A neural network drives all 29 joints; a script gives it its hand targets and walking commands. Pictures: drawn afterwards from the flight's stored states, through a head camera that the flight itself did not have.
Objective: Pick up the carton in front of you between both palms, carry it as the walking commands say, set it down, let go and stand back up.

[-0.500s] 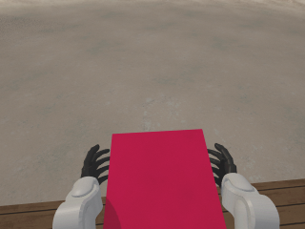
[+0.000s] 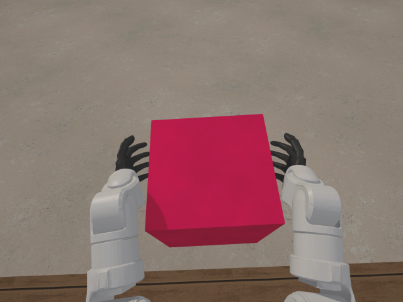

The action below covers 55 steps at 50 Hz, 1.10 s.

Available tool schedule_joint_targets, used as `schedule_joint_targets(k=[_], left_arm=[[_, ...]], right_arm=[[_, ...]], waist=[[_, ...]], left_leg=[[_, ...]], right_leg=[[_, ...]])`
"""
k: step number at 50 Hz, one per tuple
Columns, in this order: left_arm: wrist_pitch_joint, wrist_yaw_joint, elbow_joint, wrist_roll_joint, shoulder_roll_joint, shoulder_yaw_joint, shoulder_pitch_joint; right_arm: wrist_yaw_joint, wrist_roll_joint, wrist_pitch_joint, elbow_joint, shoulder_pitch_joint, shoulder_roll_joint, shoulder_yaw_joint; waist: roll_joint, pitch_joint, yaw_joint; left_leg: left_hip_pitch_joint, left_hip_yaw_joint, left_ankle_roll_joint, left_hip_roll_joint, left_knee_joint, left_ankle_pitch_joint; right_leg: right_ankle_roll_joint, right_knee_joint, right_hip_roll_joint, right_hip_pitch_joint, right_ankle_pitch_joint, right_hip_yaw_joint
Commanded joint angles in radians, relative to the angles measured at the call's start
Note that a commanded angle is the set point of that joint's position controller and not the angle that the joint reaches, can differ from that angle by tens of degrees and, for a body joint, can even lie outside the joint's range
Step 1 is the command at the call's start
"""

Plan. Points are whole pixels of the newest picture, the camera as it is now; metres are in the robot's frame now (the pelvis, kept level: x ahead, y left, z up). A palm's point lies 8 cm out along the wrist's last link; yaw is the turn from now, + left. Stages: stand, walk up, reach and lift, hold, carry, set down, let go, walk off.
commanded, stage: carry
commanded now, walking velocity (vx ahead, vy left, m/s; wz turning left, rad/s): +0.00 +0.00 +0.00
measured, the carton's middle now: (210, 189) +0.35 +0.00 +0.02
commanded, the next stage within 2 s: none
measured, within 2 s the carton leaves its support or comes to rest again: neither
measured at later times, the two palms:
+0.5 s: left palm (129, 149) +0.39 +0.16 +0.11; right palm (285, 150) +0.38 -0.14 +0.11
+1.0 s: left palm (122, 164) +0.34 +0.17 +0.12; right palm (292, 164) +0.34 -0.14 +0.12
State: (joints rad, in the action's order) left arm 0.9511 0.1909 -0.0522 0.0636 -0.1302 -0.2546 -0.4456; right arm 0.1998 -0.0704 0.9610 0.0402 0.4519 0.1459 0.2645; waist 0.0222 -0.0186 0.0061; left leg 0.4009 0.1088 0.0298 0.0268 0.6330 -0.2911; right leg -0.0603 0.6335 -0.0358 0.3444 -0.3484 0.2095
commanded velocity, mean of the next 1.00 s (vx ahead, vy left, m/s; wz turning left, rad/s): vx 0.00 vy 0.00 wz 0.00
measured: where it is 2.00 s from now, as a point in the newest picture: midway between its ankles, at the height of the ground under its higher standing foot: outside the picture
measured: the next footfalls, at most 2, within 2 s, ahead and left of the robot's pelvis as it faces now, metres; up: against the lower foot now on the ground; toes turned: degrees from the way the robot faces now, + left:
right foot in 1.84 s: +0.31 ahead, -0.08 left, +0.00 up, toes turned -4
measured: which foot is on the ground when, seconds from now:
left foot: down 0.00-1.00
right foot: down 0.00-1.00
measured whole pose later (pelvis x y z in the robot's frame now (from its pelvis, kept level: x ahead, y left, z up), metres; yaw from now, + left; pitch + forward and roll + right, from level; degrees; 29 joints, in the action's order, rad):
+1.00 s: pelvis +0.02 +0.01 +0.01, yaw -1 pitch +2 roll +0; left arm 1.01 0.18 0.02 0.10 -0.14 -0.29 -0.45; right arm 0.19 -0.10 1.02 -0.01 0.45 0.16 0.29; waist 0.00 -0.09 0.01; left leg 0.29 0.13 0.04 0.02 0.55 -0.29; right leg -0.03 0.54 -0.03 0.24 -0.33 0.15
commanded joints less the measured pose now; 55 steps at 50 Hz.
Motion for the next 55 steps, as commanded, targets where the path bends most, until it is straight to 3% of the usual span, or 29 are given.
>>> schedule_joint_targets(k=[1, 4, 10, 17, 23, 30, 38, 55], left_arm=[[0.012, 0.003, -0.032, -0.168, -0.716, 0.576, -0.53], [0.031, -0.002, -0.004, -0.154, -0.741, 0.564, -0.482], [0.04, -0.018, -0.044, -0.16, -0.776, 0.576, -0.529], [0.033, -0.012, -0.055, -0.161, -0.75, 0.581, -0.504], [0.037, -0.014, -0.054, -0.161, -0.75, 0.584, -0.509], [0.044, -0.015, -0.025, -0.153, -0.753, 0.574, -0.517], [0.043, -0.015, -0.015, -0.148, -0.77, 0.568, -0.568], [0.058, -0.012, 0.039, -0.144, -0.781, 0.541, -0.593]], right_arm=[[-0.001, 0.149, -0.007, 0.023, 0.505, 0.689, -0.556], [-0.008, 0.146, 0.012, 0.027, 0.487, 0.709, -0.559], [-0.021, 0.163, 0.02, 0.087, 0.557, 0.745, -0.595], [-0.012, 0.16, 0.015, 0.092, 0.527, 0.723, -0.602], [-0.012, 0.151, 0.02, 0.077, 0.515, 0.72, -0.593], [-0.012, 0.141, 0.027, 0.05, 0.521, 0.721, -0.58], [-0.014, 0.145, 0.026, 0.038, 0.577, 0.742, -0.577], [-0.009, 0.128, 0.043, -0.021, 0.591, 0.752, -0.543]], waist=[[-0.067, -0.458, -0.001], [-0.035, -0.478, -0.005], [-0.042, -0.461, -0.004], [-0.012, -0.467, -0.003], [-0.037, -0.459, -0.005], [-0.022, -0.449, -0.005], [-0.032, -0.381, -0.002], [-0.028, -0.355, -0.002]], left_leg=[[-0.211, -0.105, 0.05, 0.128, -0.005, 0.655], [-0.224, -0.088, 0.041, 0.116, 0.02, 0.683], [-0.258, -0.091, 0.042, 0.123, -0.004, 0.763], [-0.255, -0.075, 0.032, 0.101, -0.016, 0.671], [-0.289, -0.087, 0.039, 0.12, -0.026, 0.731], [-0.275, -0.088, 0.034, 0.122, -0.035, 0.607], [-0.229, -0.109, 0.033, 0.121, -0.109, 0.377], [-0.215, -0.11, 0.029, 0.121, -0.159, 0.285]], right_leg=[[0.017, -0.002, -0.102, -0.229, 0.55, -0.117], [0.019, 0.013, -0.115, -0.246, 0.704, -0.121], [0.037, -0.018, -0.087, -0.231, 0.62, -0.114], [0.024, -0.027, -0.105, -0.281, 0.744, -0.133], [0.034, -0.045, -0.092, -0.253, 0.639, -0.133], [0.026, -0.052, -0.115, -0.257, 0.629, -0.152], [0.016, -0.115, -0.108, -0.209, 0.366, -0.166], [0.013, -0.166, -0.112, -0.173, 0.266, -0.178]])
